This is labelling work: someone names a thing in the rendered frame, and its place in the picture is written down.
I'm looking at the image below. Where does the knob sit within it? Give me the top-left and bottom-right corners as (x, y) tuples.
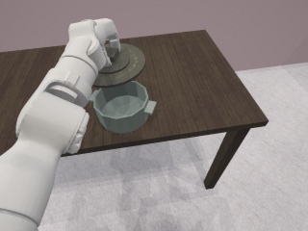
(105, 47), (119, 63)

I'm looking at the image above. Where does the left robot upper arm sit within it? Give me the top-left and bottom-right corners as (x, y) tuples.
(0, 91), (90, 231)

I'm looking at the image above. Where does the lid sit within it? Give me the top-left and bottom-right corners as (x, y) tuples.
(92, 43), (145, 89)

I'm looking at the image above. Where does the robot left hand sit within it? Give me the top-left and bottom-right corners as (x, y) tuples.
(94, 18), (120, 67)

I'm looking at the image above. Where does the table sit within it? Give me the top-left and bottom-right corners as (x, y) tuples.
(0, 30), (269, 190)

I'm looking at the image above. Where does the left robot forearm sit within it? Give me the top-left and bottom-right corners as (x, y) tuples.
(15, 19), (106, 138)

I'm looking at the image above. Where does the pot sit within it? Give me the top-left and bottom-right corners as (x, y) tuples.
(89, 81), (157, 134)

